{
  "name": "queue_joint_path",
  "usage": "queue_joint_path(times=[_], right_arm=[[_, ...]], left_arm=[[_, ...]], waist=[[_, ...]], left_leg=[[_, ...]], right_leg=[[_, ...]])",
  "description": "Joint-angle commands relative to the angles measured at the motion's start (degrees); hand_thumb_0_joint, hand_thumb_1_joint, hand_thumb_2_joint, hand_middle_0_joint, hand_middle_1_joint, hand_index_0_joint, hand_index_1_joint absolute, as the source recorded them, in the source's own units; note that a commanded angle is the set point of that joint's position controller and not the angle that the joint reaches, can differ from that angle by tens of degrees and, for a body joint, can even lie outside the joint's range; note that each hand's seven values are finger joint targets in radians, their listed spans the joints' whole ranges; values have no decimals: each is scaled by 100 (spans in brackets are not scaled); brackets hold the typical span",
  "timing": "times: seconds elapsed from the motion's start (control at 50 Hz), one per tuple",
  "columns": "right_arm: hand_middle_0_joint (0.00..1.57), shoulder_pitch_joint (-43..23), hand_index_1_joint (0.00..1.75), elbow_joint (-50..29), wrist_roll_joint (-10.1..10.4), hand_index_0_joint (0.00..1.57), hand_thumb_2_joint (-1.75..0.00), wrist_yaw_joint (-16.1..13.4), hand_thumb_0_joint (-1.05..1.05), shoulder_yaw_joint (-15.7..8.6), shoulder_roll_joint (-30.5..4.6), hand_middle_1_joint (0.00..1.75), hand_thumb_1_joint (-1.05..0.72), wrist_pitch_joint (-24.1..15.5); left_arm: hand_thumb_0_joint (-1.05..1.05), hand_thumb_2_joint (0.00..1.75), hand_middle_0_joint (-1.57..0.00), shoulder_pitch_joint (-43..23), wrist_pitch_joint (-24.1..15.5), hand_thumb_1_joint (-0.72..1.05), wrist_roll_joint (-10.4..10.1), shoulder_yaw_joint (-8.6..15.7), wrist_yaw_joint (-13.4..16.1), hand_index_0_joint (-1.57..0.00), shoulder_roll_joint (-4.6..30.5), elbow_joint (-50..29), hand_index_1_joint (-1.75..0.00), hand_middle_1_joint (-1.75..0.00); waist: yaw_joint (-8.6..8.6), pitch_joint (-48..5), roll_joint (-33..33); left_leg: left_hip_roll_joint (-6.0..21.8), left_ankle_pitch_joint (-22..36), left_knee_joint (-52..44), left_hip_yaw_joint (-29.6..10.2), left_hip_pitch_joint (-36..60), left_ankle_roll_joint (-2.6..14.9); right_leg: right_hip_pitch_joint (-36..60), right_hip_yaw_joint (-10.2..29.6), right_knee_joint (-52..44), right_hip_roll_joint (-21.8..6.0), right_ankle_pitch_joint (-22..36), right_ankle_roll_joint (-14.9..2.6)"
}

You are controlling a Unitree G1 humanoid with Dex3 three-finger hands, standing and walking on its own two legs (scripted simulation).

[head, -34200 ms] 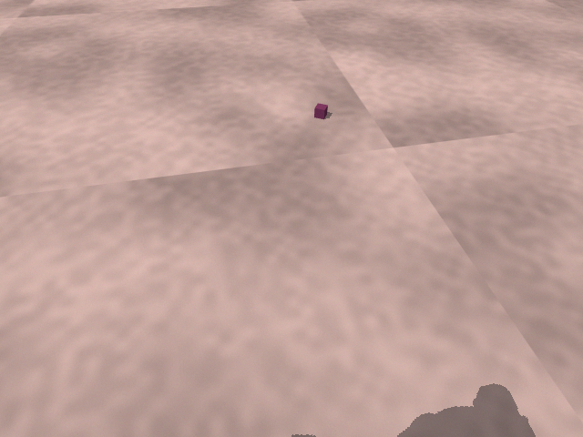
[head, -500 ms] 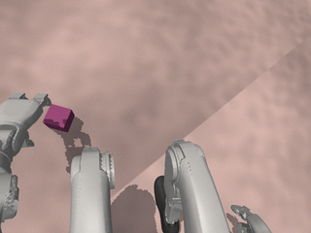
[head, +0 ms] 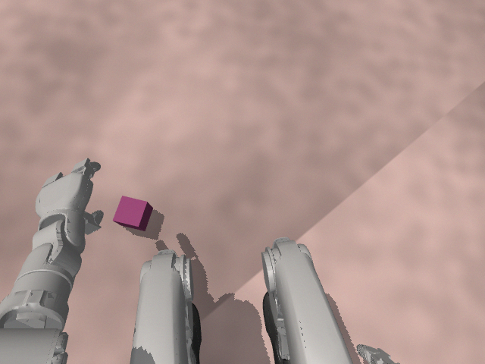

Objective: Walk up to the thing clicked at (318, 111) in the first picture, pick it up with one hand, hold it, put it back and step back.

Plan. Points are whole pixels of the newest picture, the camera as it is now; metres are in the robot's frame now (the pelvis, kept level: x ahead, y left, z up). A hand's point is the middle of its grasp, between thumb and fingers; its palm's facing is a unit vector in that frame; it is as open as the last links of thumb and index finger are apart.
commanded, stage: home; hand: left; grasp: from above
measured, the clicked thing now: (133, 213) +0.45 +0.26 -0.40
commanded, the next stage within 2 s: none
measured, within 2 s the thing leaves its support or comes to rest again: neither
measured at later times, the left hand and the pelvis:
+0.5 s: hand (25, 311) +0.25 +0.22 +0.09, palm faces -0.03 -0.92 -0.40, open 7.4 cm; pelvis +0.02 +0.00 +0.18, yaw +4 degrees
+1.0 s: hand out of the picture +0.21 +0.20 +0.24, palm faces +0.15 -0.97 -0.21, open 7.4 cm; pelvis +0.07 +0.01 +0.28, yaw +5 degrees
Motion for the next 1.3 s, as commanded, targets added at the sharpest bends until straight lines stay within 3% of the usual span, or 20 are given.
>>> queue_joint_path(times=[0.0,0.02,0.08,0.12,0.14,0.18,0.3,0.32,0.34,0.42,0.64,0.74,0.8,0.98,1.04,1.28], right_arm=[[20,517,30,-684,159,20,-90,-352,0,-511,-1143,30,-90,-196],[20,424,30,-759,186,20,-90,-400,0,-513,-1073,30,-90,-209],[20,200,30,-868,242,20,-90,-523,0,-471,-1030,30,-90,-249],[20,62,30,-946,278,20,-90,-602,0,-453,-1007,30,-90,-265],[20,-32,30,-1006,291,20,-90,-632,0,-449,-986,30,-90,-283],[20,-215,30,-1143,331,20,-90,-711,0,-434,-981,30,-90,-343],[20,-561,30,-1431,394,20,-90,-990,0,-308,-938,30,-90,-535],[20,-563,30,-1497,400,20,-90,-1029,0,-281,-890,30,-90,-574],[20,-581,30,-1539,404,20,-90,-1068,0,-242,-863,30,-90,-601],[20,-426,30,-1598,400,20,-90,-1225,0,-144,-708,30,-90,-721],[20,80,30,-1946,387,20,-90,-1683,0,80,-462,30,-90,-938],[20,221,30,-2075,359,20,-90,-1830,0,70,-398,30,-90,-1078],[20,253,30,-2117,321,20,-90,-1879,0,42,-392,30,-90,-1177],[20,177,30,-2125,245,20,-90,-1872,0,-47,-526,30,-90,-1428],[20,150,30,-2135,240,20,-90,-1863,0,-56,-524,30,-90,-1497],[20,82,30,-2028,215,20,-90,-1886,0,-40,-522,30,-90,-1609]], left_arm=[[0,90,-20,-302,-35,90,-913,389,-364,-20,1100,-2418,-30,-30],[0,90,-20,-223,-40,90,-1013,398,-406,-20,1112,-2648,-30,-30],[0,90,-20,468,-2,90,-1235,336,-395,-20,676,-2826,-30,-30],[0,90,-20,757,78,90,-1379,534,-322,-20,707,-3138,-30,-30],[0,90,-20,856,154,90,-1475,425,-329,-20,555,-3338,-30,-30],[0,90,-20,1175,347,90,-1788,174,-385,-20,143,-3691,-30,-30],[0,90,-20,2293,940,90,-2901,30,-603,-20,-152,-4405,-30,-30],[0,90,-20,2326,981,90,-3079,-2,-615,-20,-185,-4736,-30,-30],[0,90,-20,2421,1051,90,-3234,133,-598,-20,-99,-4828,-30,-30],[0,90,-20,3117,1305,90,-3783,140,-550,-20,-343,-5218,-30,-30],[0,90,-20,5058,2087,90,-4694,318,-589,-20,-954,-6186,-30,-30],[0,90,-20,5683,2299,90,-4860,322,-687,-20,-1078,-6733,-30,-30],[0,90,-20,5954,2347,90,-4825,260,-763,-20,-1119,-6806,-30,-30],[0,90,-20,5816,2274,90,-4768,181,-1017,-20,-1135,-6762,-30,-30],[0,90,-20,5744,2239,90,-4750,298,-1029,-20,-1021,-6874,-30,-30],[0,90,-20,5741,2195,90,-4705,259,-995,-20,-1015,-6900,-30,-30]], waist=[[83,-3564,-264],[185,-3637,-37],[188,-3054,212],[356,-3070,473],[348,-2976,591],[272,-2767,593],[197,-2081,302],[172,-2181,377],[195,-2148,336],[162,-1887,351],[296,-1292,21],[366,-890,-25],[344,-597,-105],[350,-8,-160],[403,-188,-115],[387,-403,-104]], left_leg=[[-126,1199,-1742,310,2376,287],[-89,1240,-1914,315,2701,256],[-38,1023,-2465,143,3289,153],[-19,808,-2906,59,3762,105],[5,641,-3145,5,3997,81],[24,231,-3576,-106,4322,79],[26,-224,-4466,-250,5099,93],[18,-69,-4544,-213,5289,90],[6,-87,-4644,-223,5399,96],[4,480,-5113,-147,6008,74],[-28,2208,-6336,2,7502,42],[-27,2573,-6792,65,7961,30],[-26,2574,-6952,64,8053,43],[21,2000,-7339,-9,8086,37],[-44,2027,-7243,119,8147,69],[-63,2237,-7160,139,8266,69]], right_leg=[[3451,-56,-2161,17,1598,-293],[3500,-14,-2210,15,1587,-299],[3147,-53,-2435,-22,1230,-376],[3269,-35,-2636,-57,1007,-395],[3312,-48,-2759,-67,878,-386],[3460,-85,-3055,-62,631,-358],[4106,-39,-3964,-45,282,-301],[4283,-19,-4069,-47,385,-300],[4446,5,-4204,-45,373,-292],[5127,25,-4756,-59,765,-303],[7252,-60,-6247,-40,2122,-277],[7702,-125,-6738,-10,2411,-264],[7771,-150,-6919,-7,2400,-252],[7705,-196,-7136,-26,1830,-223],[7838,-150,-7205,-61,1850,-219],[7986,-89,-7171,-85,2117,-197]])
